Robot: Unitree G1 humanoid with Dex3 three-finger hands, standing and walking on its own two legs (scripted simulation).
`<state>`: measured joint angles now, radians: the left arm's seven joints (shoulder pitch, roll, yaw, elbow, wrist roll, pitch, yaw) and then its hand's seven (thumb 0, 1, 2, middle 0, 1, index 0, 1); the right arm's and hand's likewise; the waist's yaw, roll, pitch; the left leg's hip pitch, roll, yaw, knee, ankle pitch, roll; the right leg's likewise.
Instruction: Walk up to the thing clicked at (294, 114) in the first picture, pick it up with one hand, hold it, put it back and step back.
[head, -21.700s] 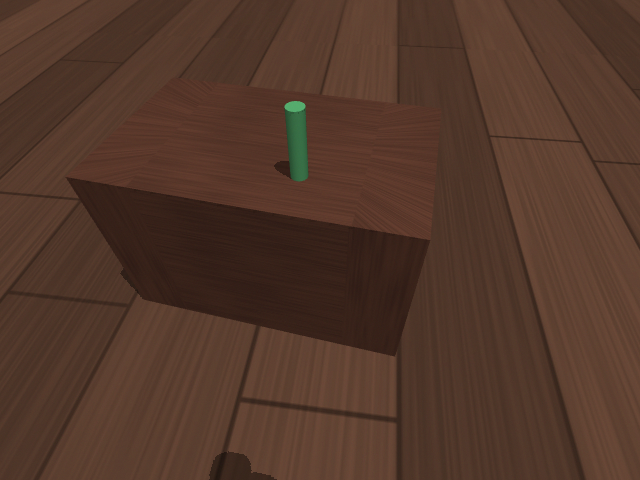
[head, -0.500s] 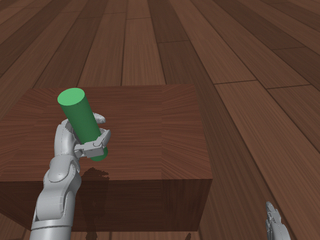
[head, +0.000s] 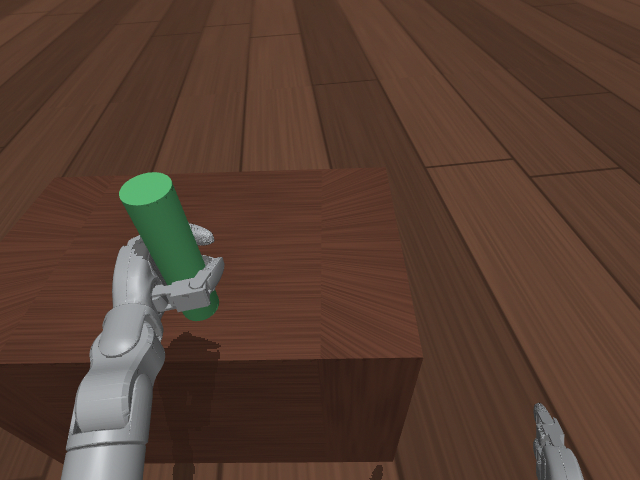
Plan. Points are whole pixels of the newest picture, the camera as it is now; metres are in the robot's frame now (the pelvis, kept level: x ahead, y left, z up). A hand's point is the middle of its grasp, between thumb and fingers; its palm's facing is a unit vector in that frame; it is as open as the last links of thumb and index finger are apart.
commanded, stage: hold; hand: left
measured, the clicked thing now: (177, 256) +0.33 +0.18 +0.16
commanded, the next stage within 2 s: crouch in 1.22 s
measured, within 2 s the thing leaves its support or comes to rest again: neither
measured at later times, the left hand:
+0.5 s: hand (195, 261) +0.34 +0.16 +0.15, palm faces +0.15 -0.99 +0.00, open 6.1 cm
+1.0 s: hand (187, 270) +0.32 +0.17 +0.15, palm faces +0.17 -0.99 -0.02, open 6.1 cm
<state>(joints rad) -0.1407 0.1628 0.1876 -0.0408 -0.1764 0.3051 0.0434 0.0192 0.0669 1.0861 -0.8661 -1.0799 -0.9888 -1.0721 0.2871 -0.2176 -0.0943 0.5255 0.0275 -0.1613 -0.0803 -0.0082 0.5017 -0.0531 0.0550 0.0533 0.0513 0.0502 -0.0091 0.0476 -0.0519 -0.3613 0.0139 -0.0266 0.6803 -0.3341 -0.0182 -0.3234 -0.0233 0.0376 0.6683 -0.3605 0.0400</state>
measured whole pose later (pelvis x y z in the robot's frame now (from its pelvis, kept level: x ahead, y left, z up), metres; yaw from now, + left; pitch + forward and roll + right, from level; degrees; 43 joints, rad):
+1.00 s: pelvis +0.01 +0.00 +0.00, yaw +0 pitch +0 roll +0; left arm -0.10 0.17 0.18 -0.10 -0.17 0.28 0.04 0.02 0.06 1.09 -0.87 -1.08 -0.99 -1.07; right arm 0.25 -0.21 -0.09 0.58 0.02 -0.19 -0.09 -0.01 0.51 -0.05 0.05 0.05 0.05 0.05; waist 0.00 0.05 -0.05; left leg -0.33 0.01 -0.03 0.66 -0.33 -0.02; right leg -0.29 -0.03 0.03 0.64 -0.36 0.04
